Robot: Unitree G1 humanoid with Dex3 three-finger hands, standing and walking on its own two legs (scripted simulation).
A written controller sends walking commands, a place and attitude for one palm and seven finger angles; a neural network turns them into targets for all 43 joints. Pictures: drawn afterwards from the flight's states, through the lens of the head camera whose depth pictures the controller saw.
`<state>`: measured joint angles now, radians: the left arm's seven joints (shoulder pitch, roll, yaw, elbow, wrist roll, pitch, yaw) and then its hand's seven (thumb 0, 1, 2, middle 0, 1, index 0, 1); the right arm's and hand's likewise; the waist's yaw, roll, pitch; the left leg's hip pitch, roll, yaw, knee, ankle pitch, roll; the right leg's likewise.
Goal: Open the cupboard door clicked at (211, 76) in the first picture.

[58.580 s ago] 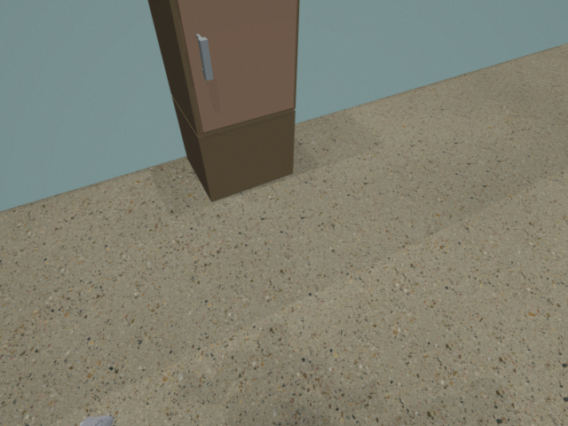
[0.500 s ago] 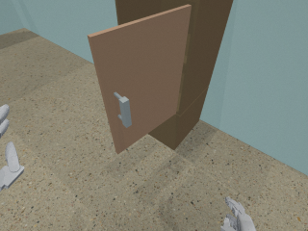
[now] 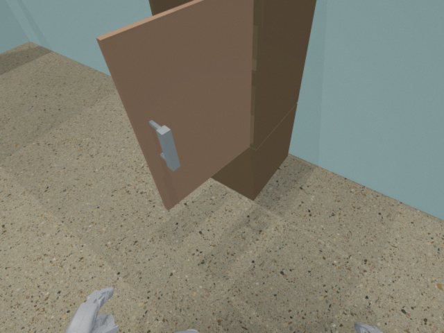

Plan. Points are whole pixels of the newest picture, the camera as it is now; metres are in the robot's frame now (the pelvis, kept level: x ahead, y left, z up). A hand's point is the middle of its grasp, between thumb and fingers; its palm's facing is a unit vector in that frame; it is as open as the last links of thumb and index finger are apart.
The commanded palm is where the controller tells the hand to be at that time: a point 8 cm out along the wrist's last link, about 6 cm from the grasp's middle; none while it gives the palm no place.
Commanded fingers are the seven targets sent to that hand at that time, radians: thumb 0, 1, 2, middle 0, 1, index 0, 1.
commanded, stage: let the arm hang, fingers relaxed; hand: left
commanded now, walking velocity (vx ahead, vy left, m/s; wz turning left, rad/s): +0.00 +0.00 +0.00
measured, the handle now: (163, 145) +0.56 +0.16 -0.01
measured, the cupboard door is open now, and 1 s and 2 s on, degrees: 81 81 81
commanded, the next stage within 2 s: look to check the result in 0.88 s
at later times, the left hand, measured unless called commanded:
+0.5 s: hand out of the picture -0.04 +0.17 -0.15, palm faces +0.07 -0.98 -0.19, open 7.3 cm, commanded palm none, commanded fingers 0.00 0.90 0.90 -0.20 -0.30 -0.20 -0.30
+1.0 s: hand out of the picture -0.01 +0.19 -0.15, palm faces +0.05 -0.98 -0.19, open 7.4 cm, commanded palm none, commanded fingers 0.00 0.90 0.90 -0.20 -0.30 -0.20 -0.30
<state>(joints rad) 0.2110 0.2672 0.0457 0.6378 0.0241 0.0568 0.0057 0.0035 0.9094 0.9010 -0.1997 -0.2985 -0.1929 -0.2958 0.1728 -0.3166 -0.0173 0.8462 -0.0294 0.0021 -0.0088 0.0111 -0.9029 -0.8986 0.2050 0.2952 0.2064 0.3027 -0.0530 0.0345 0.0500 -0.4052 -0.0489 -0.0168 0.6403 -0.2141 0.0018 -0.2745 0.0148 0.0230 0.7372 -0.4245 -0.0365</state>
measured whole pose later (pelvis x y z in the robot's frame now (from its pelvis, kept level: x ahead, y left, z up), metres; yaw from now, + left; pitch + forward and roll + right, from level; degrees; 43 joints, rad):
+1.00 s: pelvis +0.00 +0.02 +0.03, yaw +1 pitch -2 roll +0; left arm 0.27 0.15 0.01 1.14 0.01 0.00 0.03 0.00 0.91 0.90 -0.20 -0.30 -0.20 -0.30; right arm 0.28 -0.14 0.00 1.15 -0.02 0.00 -0.04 0.00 -0.91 -0.90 0.20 0.29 0.20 0.30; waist -0.01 0.01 0.05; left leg -0.21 -0.02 0.01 0.41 -0.17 0.02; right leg -0.11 0.02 0.00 0.41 -0.26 -0.02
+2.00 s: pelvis +0.02 +0.02 +0.03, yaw +2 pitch -1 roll +0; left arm 0.18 0.24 0.01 1.14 0.01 -0.01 0.02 0.00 0.91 0.90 -0.20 -0.30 -0.20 -0.30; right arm 0.16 -0.24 0.00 1.15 -0.01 -0.01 -0.03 0.01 -0.90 -0.90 0.20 0.30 0.21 0.30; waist -0.01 0.01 0.05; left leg -0.16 -0.03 0.00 0.35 -0.17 0.02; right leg -0.04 0.01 0.00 0.33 -0.26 -0.02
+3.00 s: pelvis +0.04 -0.01 +0.03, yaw +1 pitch -1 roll +1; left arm 0.22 0.20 0.01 1.14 0.00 -0.01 0.03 0.00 0.91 0.90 -0.20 -0.30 -0.20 -0.30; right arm 0.19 -0.21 0.00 1.16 -0.01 0.00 -0.04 0.01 -0.90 -0.90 0.20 0.29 0.21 0.30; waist -0.01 0.01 0.06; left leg -0.14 0.00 -0.01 0.35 -0.19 -0.01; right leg -0.03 0.04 -0.01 0.32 -0.27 -0.05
